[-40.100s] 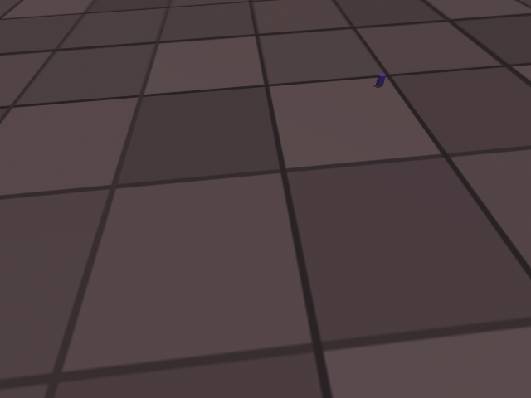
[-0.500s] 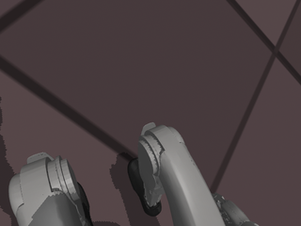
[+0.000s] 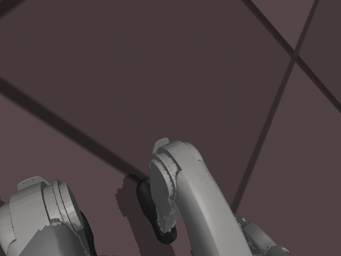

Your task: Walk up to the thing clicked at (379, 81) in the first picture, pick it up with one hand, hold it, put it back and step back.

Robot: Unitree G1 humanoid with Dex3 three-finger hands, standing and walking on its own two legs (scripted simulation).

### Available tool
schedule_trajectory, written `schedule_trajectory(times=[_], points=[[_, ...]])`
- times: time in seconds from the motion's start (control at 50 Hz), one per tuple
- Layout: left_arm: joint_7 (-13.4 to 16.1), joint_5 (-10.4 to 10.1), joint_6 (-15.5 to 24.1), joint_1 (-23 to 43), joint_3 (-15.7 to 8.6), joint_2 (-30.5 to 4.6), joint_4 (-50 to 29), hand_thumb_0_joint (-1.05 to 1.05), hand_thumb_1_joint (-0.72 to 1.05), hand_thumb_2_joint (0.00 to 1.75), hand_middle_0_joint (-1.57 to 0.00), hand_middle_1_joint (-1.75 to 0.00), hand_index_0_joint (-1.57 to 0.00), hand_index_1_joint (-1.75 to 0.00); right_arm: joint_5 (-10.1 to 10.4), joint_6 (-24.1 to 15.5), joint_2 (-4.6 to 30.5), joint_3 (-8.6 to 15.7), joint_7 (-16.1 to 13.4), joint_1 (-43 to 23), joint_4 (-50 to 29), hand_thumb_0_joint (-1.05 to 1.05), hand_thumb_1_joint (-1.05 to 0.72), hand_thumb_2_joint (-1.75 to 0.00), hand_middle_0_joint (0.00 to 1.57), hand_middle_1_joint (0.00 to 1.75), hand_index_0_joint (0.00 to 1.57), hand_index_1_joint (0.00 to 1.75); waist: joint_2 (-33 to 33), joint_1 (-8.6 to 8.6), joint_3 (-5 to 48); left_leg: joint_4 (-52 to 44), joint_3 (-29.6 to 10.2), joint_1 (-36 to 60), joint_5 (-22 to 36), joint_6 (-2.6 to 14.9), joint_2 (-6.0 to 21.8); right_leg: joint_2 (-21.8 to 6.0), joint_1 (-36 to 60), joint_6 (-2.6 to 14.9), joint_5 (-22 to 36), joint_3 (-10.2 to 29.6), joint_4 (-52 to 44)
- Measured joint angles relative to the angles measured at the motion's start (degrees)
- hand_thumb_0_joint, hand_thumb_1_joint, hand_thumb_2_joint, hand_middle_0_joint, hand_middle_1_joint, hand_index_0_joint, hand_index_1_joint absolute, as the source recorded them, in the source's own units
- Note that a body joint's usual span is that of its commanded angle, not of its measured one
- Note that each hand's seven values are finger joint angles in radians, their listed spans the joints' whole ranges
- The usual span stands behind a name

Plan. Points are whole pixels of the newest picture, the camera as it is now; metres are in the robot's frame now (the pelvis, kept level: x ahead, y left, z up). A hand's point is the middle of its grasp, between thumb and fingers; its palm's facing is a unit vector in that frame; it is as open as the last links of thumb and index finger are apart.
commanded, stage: rest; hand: left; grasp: from above
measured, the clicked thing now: out of the picture +0.46 +0.35 -0.26
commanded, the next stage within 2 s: open in 0.28 s
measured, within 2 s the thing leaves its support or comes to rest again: neither
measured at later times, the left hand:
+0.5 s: hand out of the picture +0.44 +0.34 -0.24, palm faces -0.45 -0.17 -0.88, open 6.9 cm
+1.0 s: hand out of the picture +0.44 +0.34 -0.24, palm faces -0.45 -0.17 -0.88, open 11.8 cm
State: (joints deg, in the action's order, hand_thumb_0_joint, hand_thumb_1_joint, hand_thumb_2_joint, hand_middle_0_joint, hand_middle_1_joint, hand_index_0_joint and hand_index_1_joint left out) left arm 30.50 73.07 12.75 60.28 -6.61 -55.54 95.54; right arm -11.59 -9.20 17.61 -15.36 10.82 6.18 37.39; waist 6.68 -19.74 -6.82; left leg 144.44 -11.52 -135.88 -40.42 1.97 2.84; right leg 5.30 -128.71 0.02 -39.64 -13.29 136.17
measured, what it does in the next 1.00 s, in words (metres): stands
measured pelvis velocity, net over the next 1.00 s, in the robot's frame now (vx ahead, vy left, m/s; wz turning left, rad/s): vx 0.00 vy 0.00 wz -0.03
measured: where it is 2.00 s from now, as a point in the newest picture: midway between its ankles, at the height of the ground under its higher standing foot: (126, 239)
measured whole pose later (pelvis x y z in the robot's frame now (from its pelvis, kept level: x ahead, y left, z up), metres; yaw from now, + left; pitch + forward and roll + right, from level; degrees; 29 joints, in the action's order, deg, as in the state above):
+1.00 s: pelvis +0.00 +0.00 +0.00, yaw -1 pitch +29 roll -15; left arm 30.7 71.8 13.0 61.2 -5.0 -58.9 96.2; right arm -12.2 -10.3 18.9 -18.2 12.1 5.6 35.7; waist 8.0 -20.5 -8.5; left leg 144.8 -13.1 -134.8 -41.0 2.1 3.1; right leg 6.0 -127.2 -0.5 -39.3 -14.5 135.1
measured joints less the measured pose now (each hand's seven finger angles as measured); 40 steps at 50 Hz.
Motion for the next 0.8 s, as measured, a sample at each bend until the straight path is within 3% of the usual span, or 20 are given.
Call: schedule_trajectory(times=[0.08,0.3,0.46,0.58,0.8], points=[[0.2,0.39,0.14,0.24,-0.55,-0.91,0.67,-0.02,0.35,0.3,-0.76,-0.58,-0.95,-0.52,-0.26,-0.56,0.39,-0.25,0.34,-0.06,-0.17,0.0,-0.91,-0.9,0.21,0.3,0.2,0.3,0.34,-0.42,-0.57,0.24,-0.18,0.14,-0.15,-0.09,0.0,0.04,0.12,0.05,-0.06,-0.15,0.16],[1.24,-1.12,0.0,0.6,0.9,-1.58,0.87,-0.02,0.36,0.3,-0.75,-0.59,-0.95,-0.52,-0.44,-0.97,0.65,-1.26,0.78,-0.72,-0.07,0.0,-0.91,-0.9,0.21,0.3,0.2,0.3,0.71,-0.26,-1.52,0.58,-0.89,0.49,-0.37,0.17,0.32,0.54,0.6,-0.36,0.28,-0.65,-0.25],[1.2,-0.36,0.41,1.21,0.81,-2.68,2.53,-0.02,0.36,0.3,-0.74,-0.59,-0.94,-0.53,-0.5,-1.21,0.87,-2.37,0.87,-0.64,-1.02,0.0,-0.91,-0.9,0.21,0.3,0.2,0.3,1.05,-0.92,-1.15,0.76,-1.18,0.46,-0.27,0.2,0.19,0.53,0.82,-0.43,0.34,-0.89,-0.3],[1.36,-0.1,0.3,1.26,1.12,-3.13,2.13,-0.01,0.31,0.34,-0.67,-0.65,-0.82,-0.57,-0.67,-1.25,1.22,-2.45,0.95,-0.64,-1.3,0.0,-0.91,-0.9,0.21,0.3,0.2,0.3,1.11,-0.86,-1.31,0.69,-1.22,0.62,-0.48,0.15,0.24,0.59,0.93,-0.43,0.22,-0.9,-0.41],[0.36,-1.37,-0.12,1.71,1.88,-3.57,1.52,0.0,0.05,0.5,-0.46,-0.76,-0.55,-0.68,-0.64,-1.52,1.44,-2.45,1.24,-0.89,-1.68,0.0,-0.9,-0.9,0.21,0.3,0.2,0.3,1.13,-0.79,-1.9,0.44,-1.4,0.72,-0.41,0.2,0.27,0.7,1.08,-0.53,0.4,-1.01,-0.86]])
